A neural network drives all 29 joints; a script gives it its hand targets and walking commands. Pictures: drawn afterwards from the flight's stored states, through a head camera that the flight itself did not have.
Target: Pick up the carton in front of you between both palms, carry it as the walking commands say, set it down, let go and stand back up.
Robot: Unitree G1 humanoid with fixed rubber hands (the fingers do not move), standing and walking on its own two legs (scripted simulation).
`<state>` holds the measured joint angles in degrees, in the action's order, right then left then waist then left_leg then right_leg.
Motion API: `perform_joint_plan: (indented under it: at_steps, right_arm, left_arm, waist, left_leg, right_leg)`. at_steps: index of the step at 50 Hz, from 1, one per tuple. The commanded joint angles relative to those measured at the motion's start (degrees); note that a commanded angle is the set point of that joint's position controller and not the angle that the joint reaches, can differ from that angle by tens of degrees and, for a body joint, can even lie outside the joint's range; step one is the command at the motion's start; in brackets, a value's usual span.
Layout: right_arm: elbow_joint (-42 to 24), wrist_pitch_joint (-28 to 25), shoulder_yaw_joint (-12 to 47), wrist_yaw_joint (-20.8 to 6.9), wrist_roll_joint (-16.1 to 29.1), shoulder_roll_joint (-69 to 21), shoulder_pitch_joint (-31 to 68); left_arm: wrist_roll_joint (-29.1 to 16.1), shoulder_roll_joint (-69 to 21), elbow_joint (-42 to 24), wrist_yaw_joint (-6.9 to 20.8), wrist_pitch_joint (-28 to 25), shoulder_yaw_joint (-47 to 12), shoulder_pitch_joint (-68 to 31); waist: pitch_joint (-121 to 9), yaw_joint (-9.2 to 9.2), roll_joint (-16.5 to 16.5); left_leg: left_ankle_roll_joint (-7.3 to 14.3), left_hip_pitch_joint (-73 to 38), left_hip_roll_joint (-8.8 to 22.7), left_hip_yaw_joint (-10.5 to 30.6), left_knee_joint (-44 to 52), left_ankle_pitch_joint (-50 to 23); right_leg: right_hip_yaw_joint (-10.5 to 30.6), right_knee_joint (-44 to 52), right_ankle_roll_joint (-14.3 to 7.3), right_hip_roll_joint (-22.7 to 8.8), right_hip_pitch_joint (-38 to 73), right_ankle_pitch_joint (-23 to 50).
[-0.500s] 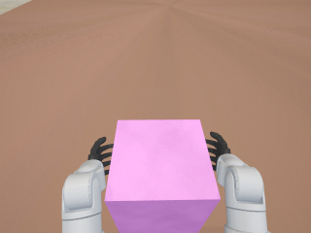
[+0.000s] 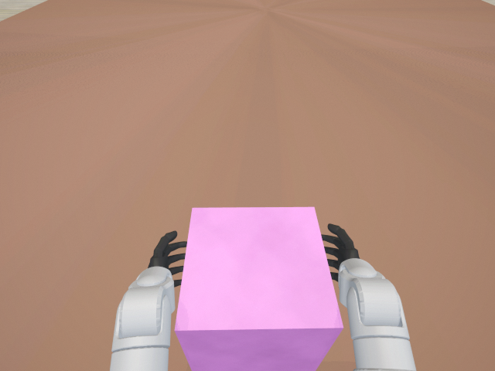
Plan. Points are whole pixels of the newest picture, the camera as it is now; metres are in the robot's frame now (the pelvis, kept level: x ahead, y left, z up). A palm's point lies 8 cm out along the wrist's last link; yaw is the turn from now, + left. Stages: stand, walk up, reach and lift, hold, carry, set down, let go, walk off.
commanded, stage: carry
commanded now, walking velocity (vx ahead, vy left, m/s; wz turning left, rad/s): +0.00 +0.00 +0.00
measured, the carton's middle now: (253, 296) +0.26 +0.00 -0.03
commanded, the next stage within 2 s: none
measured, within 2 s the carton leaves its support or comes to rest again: neither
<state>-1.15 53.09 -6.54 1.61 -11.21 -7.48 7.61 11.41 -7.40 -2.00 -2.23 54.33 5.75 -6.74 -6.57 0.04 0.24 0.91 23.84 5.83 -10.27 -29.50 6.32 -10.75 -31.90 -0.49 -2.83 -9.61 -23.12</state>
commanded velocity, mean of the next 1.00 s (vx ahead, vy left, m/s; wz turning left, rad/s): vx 0.16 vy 0.00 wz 0.00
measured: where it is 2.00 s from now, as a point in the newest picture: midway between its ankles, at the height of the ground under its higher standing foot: (252, 361)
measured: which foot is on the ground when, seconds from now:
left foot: down 0.00-1.00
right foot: down 0.00-0.98, up 1.00-1.00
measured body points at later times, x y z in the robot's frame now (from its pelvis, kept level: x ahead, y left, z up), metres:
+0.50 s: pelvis +0.00 +0.00 +0.00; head -0.02 +0.00 +0.45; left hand +0.30 +0.15 +0.03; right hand +0.30 -0.16 +0.03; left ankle +0.10 +0.12 -0.73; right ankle -0.07 -0.10 -0.73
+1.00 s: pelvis +0.06 +0.02 +0.00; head +0.05 +0.03 +0.45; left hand +0.36 +0.17 +0.03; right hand +0.37 -0.13 +0.04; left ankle +0.10 +0.12 -0.73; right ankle -0.06 -0.09 -0.72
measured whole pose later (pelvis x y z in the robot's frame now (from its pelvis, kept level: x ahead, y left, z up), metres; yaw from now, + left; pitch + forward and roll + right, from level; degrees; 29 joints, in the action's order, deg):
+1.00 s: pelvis +0.06 +0.02 +0.00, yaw +0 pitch +2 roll +1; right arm 9.4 40.2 -10.2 0.8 -12.8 -8.2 12.4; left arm 13.6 -7.9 7.0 -1.8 42.4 8.8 -11.0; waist -4.5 0.5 3.1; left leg 2.0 18.3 2.8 -13.4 -28.7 10.3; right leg -9.4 -35.0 1.9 -6.5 -6.7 -25.4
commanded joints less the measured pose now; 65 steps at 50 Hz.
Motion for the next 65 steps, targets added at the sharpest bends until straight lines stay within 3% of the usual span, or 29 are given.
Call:
perform_joint_plan:
  at_steps: [1,7,12,19,35,36,37,39,40,42,44,46,47,48,49,50,51,52,53,54,56,59,65]
  right_arm:
    - [0.83,-4.75,30.67,-12.24,14.08,-47.58,24.02]
    - [10.06,-12.75,24.84,-12.91,9.70,-49.11,27.87]
    - [13.40,-16.78,24.19,-13.67,8.74,-52.22,29.89]
    - [8.88,-14.14,28.78,-13.53,11.62,-53.07,27.00]
    - [8.12,-12.91,28.56,-13.33,11.50,-51.73,26.88]
    - [8.26,-12.92,28.51,-13.32,11.43,-51.85,26.83]
    - [8.03,-12.95,28.67,-13.30,11.46,-52.27,27.18]
    - [7.16,-13.02,28.51,-13.38,11.50,-52.07,29.03]
    - [6.71,-13.29,28.58,-13.49,11.48,-51.55,30.26]
    - [6.50,-13.76,28.81,-13.67,12.25,-51.11,31.70]
    - [6.76,-13.95,29.00,-13.71,12.79,-50.88,31.43]
    - [7.67,-13.89,29.00,-13.63,12.71,-50.68,29.19]
    - [8.33,-13.79,28.71,-13.54,12.48,-50.55,27.36]
    - [8.84,-13.57,28.01,-13.41,12.15,-50.51,25.83]
    - [9.53,-13.35,27.14,-13.28,11.18,-50.25,23.24]
    - [10.35,-13.12,26.64,-13.24,10.62,-50.26,21.76]
    - [9.17,-13.31,26.84,-13.23,10.69,-50.44,21.62]
    - [7.83,-13.61,27.79,-13.20,11.32,-51.30,22.70]
    - [6.17,-14.07,29.24,-13.20,12.03,-52.51,24.13]
    - [4.31,-14.52,30.96,-13.21,12.90,-53.31,25.50]
    - [1.15,-14.90,33.57,-13.01,14.47,-53.42,27.93]
    - [-0.63,-14.12,35.30,-12.33,15.35,-51.27,26.64]
    - [3.67,-12.54,29.51,-11.29,10.83,-45.40,20.42]
  left_arm:
    - [-14.84,-46.53,-1.53,12.64,-6.08,-31.03,-27.39]
    - [-10.50,-48.34,7.63,13.26,-14.01,-25.06,-31.47]
    - [-9.76,-51.40,11.37,14.00,-17.99,-24.61,-33.46]
    - [-12.64,-52.12,6.87,13.96,-15.50,-29.26,-30.62]
    - [-12.48,-50.74,6.19,13.81,-14.28,-28.57,-30.29]
    - [-12.43,-50.71,6.35,13.83,-14.27,-28.45,-30.17]
    - [-12.34,-50.74,6.32,13.82,-14.26,-28.46,-30.16]
    - [-12.17,-50.55,5.62,13.78,-14.28,-28.29,-31.87]
    - [-12.00,-50.29,5.65,13.71,-14.47,-28.09,-32.64]
    - [-12.15,-50.10,5.23,13.46,-14.83,-28.40,-33.42]
    - [-12.58,-50.13,4.25,13.08,-14.98,-29.46,-33.63]
    - [-12.59,-50.04,4.24,12.86,-14.81,-29.96,-32.66]
    - [-12.41,-49.94,4.80,12.78,-14.61,-29.93,-31.15]
    - [-12.04,-49.70,5.45,12.81,-14.46,-29.63,-29.29]
    - [-11.62,-49.47,5.14,12.98,-13.93,-29.72,-29.01]
    - [-11.80,-49.38,4.86,13.28,-13.72,-29.71,-29.40]
    - [-12.34,-50.13,5.13,13.63,-14.13,-30.43,-29.63]
    - [-13.09,-50.67,4.76,13.95,-14.72,-30.60,-29.50]
    - [-13.65,-51.48,4.42,14.07,-15.18,-31.23,-29.37]
    - [-14.05,-52.06,3.62,13.96,-15.62,-31.74,-29.37]
    - [-14.78,-52.26,1.00,13.42,-16.18,-33.25,-30.01]
    - [-14.91,-50.09,-2.00,12.37,-15.47,-34.38,-28.97]
    - [-11.86,-44.41,1.62,11.51,-13.88,-29.09,-25.07]
  waist:
    - [-8.40,-0.11,-0.71]
    - [-9.24,0.02,-0.74]
    - [-11.18,0.12,-0.63]
    - [-12.92,0.02,-0.46]
    - [-11.02,0.05,0.02]
    - [-11.22,0.21,0.54]
    - [-9.88,0.60,2.10]
    - [-2.48,1.12,6.95]
    - [1.48,1.29,8.05]
    - [4.06,1.28,6.90]
    - [0.73,1.39,5.62]
    - [-4.23,0.86,5.37]
    - [-7.13,0.18,4.34]
    - [-11.22,-0.31,1.95]
    - [-14.45,-1.49,-9.75]
    - [-13.16,-1.95,-18.56]
    - [-11.87,-1.54,-12.53]
    - [-12.28,-1.47,-6.41]
    - [-12.97,-1.22,-2.81]
    - [-11.89,-1.17,-2.49]
    - [-11.07,-1.02,-5.46]
    - [-9.94,-0.97,-7.37]
    - [-5.80,-1.31,-9.46]
  left_leg:
    - [0.08,-11.32,4.03,5.55,2.76,-4.59]
    - [-0.16,-11.49,4.03,5.56,2.75,-4.65]
    - [-0.06,-12.46,4.12,5.24,1.91,-8.16]
    - [0.32,-13.22,4.12,4.74,0.70,-13.08]
    - [-0.06,-12.01,3.83,4.25,0.74,-10.61]
    - [-0.13,-11.74,3.42,3.65,0.95,-6.05]
    - [-0.69,-10.30,2.82,2.15,0.84,2.75]
    - [-2.31,-2.25,-1.06,-1.96,-3.82,15.41]
    - [-2.48,1.25,-0.91,-1.50,-8.49,15.10]
    - [-1.96,7.77,1.09,1.10,-10.40,14.06]
    - [-1.35,8.78,0.04,0.36,-7.09,13.18]
    - [-0.80,1.17,-2.76,-2.43,0.65,11.51]
    - [-0.38,-9.35,-4.60,-4.40,7.00,7.76]
    - [0.86,-23.46,-2.42,-1.17,9.06,5.91]
    - [5.94,-34.49,9.24,17.91,13.32,8.13]
    - [11.99,-40.64,16.85,32.83,17.14,0.52]
    - [14.42,-39.82,19.33,33.47,16.38,-6.61]
    - [13.86,-38.31,18.94,29.97,15.47,-9.26]
    - [11.65,-36.72,18.15,26.17,16.27,-4.76]
    - [9.32,-33.79,16.70,21.83,18.39,-0.56]
    - [7.27,-30.32,13.65,16.36,21.26,3.26]
    - [7.20,-28.44,11.96,11.78,22.99,7.81]
    - [4.71,-23.56,9.78,5.24,20.21,5.67]
  right_leg:
    - [5.39,8.47,-0.61,-5.97,-6.72,5.93]
    - [5.71,8.04,-0.69,-5.94,-6.53,6.16]
    - [5.64,6.60,-0.58,-5.87,-5.39,9.39]
    - [5.18,5.09,-0.36,-5.95,-3.71,13.98]
    - [5.13,5.83,-0.57,-6.28,-4.55,13.95]
    - [5.26,7.07,-0.73,-6.42,-4.11,9.91]
    - [6.60,10.59,-1.25,-7.74,-3.58,1.39]
    - [15.35,22.28,-4.89,-12.51,-3.51,-17.92]
    - [19.28,25.94,-6.66,-15.79,-3.84,-20.90]
    - [19.35,27.31,-8.22,-17.98,1.34,-13.16]
    - [14.89,22.49,-7.93,-16.29,10.61,5.38]
    - [9.11,15.48,-6.07,-13.69,13.55,15.82]
    - [4.64,9.78,-3.94,-11.33,10.21,18.51]
    - [0.52,1.97,-1.35,-8.85,3.27,21.21]
    - [-2.51,-12.28,2.37,-4.27,-10.60,16.26]
    - [-0.02,-21.57,3.03,0.82,-24.95,-3.51]
    - [6.05,-28.32,1.61,-0.89,-29.20,-10.26]
    - [8.30,-30.67,0.58,-2.66,-30.01,-10.42]
    - [9.22,-28.07,-0.12,-4.26,-29.91,-7.30]
    - [8.59,-23.24,-0.28,-4.90,-28.60,-3.98]
    - [5.99,-17.04,0.18,-3.51,-25.30,3.12]
    - [4.12,-8.35,0.99,-3.29,-23.63,8.75]
    - [-0.36,3.22,0.80,-1.88,-15.77,15.81]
